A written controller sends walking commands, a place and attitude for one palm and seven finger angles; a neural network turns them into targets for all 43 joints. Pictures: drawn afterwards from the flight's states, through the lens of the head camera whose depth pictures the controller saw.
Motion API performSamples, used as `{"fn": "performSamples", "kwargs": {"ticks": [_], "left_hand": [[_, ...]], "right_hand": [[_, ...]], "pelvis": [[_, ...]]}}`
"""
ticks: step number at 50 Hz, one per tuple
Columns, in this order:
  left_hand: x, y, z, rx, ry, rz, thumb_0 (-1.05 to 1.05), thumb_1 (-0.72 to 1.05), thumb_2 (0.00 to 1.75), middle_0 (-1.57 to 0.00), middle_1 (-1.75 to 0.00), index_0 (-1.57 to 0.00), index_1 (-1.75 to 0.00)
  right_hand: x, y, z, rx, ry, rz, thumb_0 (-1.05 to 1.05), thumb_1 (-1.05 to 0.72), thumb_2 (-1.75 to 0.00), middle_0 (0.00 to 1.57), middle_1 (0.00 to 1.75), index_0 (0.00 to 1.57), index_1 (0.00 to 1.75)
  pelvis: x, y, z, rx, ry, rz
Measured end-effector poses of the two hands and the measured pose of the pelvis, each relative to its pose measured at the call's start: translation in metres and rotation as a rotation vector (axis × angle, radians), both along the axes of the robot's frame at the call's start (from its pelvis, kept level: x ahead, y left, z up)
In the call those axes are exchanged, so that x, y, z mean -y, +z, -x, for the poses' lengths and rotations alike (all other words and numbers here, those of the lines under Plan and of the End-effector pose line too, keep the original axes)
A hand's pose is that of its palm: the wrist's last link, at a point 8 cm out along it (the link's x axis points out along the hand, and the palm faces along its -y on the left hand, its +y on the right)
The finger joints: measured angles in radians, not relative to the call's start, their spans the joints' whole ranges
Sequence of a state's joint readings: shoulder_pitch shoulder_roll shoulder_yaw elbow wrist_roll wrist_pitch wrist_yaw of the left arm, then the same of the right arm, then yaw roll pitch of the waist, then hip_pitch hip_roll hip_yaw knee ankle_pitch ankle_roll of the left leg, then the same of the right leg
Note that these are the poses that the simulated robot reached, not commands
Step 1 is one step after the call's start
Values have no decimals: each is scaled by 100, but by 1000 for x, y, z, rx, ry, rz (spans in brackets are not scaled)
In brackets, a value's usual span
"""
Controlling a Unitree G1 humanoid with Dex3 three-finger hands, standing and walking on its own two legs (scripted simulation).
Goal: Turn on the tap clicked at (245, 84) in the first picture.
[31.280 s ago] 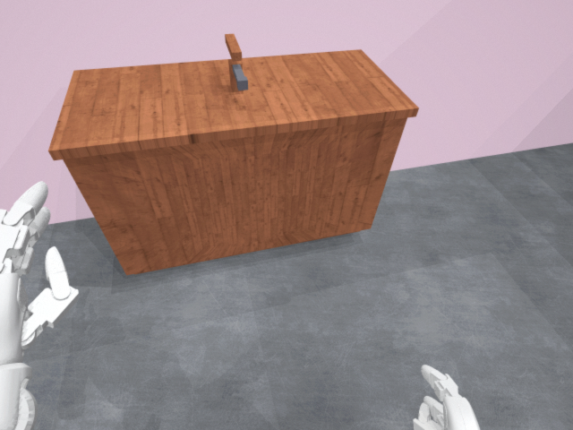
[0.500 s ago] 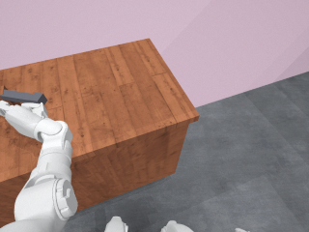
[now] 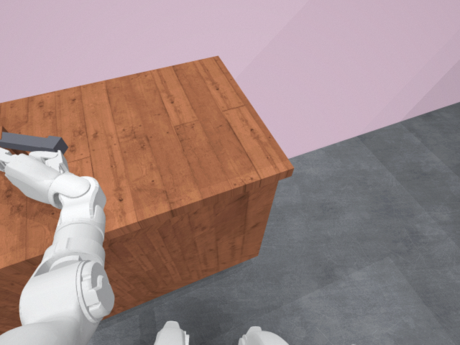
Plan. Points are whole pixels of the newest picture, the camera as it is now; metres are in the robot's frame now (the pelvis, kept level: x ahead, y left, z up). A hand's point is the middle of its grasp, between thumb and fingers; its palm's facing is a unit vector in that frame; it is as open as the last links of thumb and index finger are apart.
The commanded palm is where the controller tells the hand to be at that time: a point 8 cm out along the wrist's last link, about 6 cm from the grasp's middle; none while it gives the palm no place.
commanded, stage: push the lever round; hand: left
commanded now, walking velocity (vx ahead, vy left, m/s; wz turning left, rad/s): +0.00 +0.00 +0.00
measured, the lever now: (54, 147) +0.47 +0.30 +0.08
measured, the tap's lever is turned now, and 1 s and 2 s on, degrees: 58 58 58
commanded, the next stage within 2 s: none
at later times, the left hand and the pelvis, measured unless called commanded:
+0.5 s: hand (60, 156) +0.44 +0.28 +0.08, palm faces +0.89 -0.44 -0.11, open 8.6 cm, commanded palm +0.45 +0.29 +0.07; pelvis +0.00 +0.00 +0.00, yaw +0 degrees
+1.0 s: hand (60, 156) +0.44 +0.28 +0.08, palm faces +0.90 -0.43 -0.09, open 8.6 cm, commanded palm +0.44 +0.29 +0.07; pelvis +0.00 +0.00 +0.00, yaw +0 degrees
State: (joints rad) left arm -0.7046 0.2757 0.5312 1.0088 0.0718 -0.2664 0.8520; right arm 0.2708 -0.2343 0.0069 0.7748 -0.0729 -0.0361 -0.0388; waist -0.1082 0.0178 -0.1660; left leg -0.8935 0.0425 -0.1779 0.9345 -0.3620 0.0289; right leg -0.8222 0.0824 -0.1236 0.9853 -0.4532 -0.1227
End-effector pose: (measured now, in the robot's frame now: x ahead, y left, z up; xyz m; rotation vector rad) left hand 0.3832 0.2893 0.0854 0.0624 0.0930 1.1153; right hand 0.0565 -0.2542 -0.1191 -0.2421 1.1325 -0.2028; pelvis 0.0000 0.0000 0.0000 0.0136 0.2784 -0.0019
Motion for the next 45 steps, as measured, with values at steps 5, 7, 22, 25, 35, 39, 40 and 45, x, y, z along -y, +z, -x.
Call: {"fn": "performSamples", "kwargs": {"ticks": [5, 7, 22, 25, 35, 39, 40, 45], "left_hand": [[0, 0, 0, 3, 0, 0, 2, 90, 90, -15, -15, 0, 0], [0, 0, 0, 3, 1, 1, 2, 90, 90, -15, -15, 0, 0], [0, -1, 0, -7, 0, -8, 2, 90, 90, -15, -15, 0, 0], [0, 0, 0, -8, 1, -6, 2, 90, 90, -15, -15, 0, 0], [0, 0, 0, -1, 4, 2, 2, 90, 90, -15, -15, 0, 0], [0, -1, -1, 4, 3, 0, 2, 90, 90, -15, -15, 0, 0], [0, -1, -1, 6, 3, 0, 2, 90, 90, -15, -15, 0, 0], [0, -1, -1, 9, 5, -1, 2, 90, 90, -15, -15, 0, 0]], "right_hand": [[-2, 0, 3, -3, -2, 1, 1, -91, -90, 20, 30, 20, 30], [-2, 1, 4, -3, -3, 1, 1, -91, -90, 20, 30, 20, 30], [-6, 3, 6, -8, -12, 4, 1, -90, -90, 20, 30, 20, 30], [-6, 4, 5, -6, -13, 6, 1, -90, -90, 20, 30, 20, 30], [-5, 4, 1, 6, -8, 8, 1, -90, -90, 20, 30, 20, 30], [-5, 3, 0, 4, -6, 7, 1, -91, -90, 20, 30, 20, 30], [-6, 3, 0, 4, -6, 6, 1, -91, -90, 20, 30, 20, 30], [-7, 3, -1, -1, -5, 2, 1, -91, -90, 20, 30, 20, 30]], "pelvis": [[-1, 0, 1, 0, -2, 1], [-2, 0, 2, 0, -3, 2], [-4, 3, 2, 2, -2, 4], [-4, 3, 1, 2, -1, 3], [-5, 2, 0, 3, -4, 4], [-5, 2, 0, 3, -5, 5], [-5, 2, -1, 3, -4, 5], [-5, 2, -2, 3, -3, 5]]}}
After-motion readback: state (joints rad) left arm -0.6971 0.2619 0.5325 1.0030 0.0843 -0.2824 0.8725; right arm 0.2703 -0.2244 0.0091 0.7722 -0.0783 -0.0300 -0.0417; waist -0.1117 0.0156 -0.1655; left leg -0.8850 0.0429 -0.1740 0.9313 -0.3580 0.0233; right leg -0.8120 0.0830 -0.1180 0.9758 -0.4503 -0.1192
